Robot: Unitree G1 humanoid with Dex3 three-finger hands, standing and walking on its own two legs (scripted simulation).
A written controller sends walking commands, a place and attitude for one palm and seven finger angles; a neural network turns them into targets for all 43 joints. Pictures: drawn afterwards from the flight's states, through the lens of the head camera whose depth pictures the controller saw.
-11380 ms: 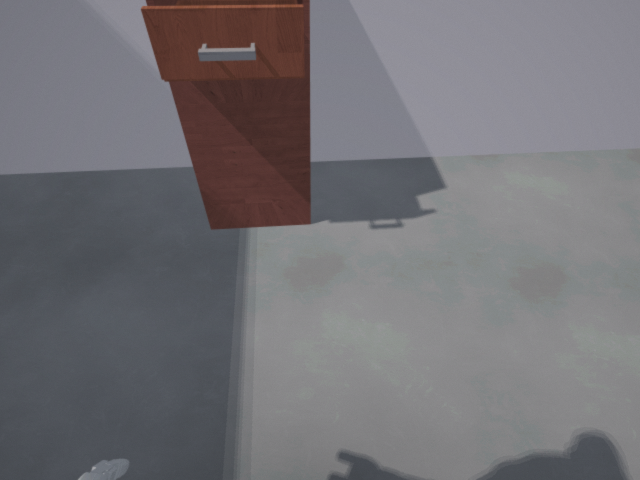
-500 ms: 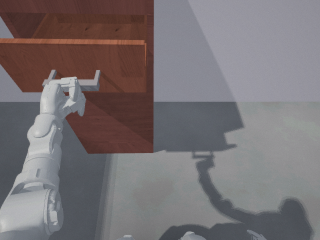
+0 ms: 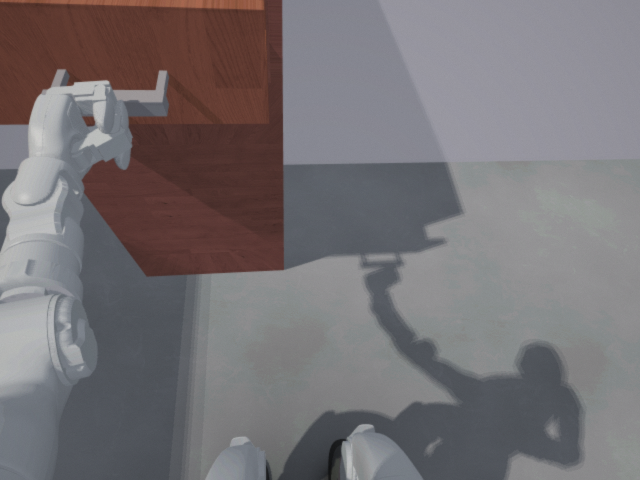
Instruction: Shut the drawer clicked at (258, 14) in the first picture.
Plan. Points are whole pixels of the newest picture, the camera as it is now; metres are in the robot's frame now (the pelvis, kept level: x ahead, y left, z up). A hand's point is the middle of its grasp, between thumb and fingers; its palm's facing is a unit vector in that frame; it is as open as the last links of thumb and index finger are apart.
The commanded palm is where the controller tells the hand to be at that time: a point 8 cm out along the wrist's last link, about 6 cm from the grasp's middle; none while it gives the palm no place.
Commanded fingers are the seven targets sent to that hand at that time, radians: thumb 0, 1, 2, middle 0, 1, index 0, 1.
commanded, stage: push the drawer shut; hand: left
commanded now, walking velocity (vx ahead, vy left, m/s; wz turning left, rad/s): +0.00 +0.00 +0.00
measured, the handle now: (109, 90) +0.58 +0.23 +0.11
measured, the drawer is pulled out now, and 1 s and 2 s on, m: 0.10 0.00 0.00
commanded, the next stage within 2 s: pull the fist back off the drawer in 0.98 s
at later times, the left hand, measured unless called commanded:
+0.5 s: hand (134, 88) +0.57 +0.20 +0.12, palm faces +0.00 -1.00 -0.02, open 3.0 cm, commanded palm +0.57 +0.24 +0.11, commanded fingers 0.00 0.90 0.90 -1.40 -1.60 -1.40 -1.60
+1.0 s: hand (129, 72) +0.61 +0.21 +0.11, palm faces +0.00 -1.00 -0.02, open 2.8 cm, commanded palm +0.64 +0.23 +0.11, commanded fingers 0.00 0.90 0.90 -1.40 -1.60 -1.40 -1.60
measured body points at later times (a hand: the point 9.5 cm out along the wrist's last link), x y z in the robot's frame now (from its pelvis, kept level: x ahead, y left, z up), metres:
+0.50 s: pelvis +0.02 +0.01 +0.00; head +0.16 +0.03 +0.42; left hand +0.57 +0.26 +0.12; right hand -0.03 -0.25 -0.10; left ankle +0.03 +0.11 -0.69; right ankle +0.06 -0.11 -0.69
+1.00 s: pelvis +0.03 +0.01 -0.01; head +0.19 +0.03 +0.41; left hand +0.60 +0.27 +0.12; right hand -0.04 -0.25 -0.10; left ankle +0.03 +0.11 -0.69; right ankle +0.06 -0.11 -0.69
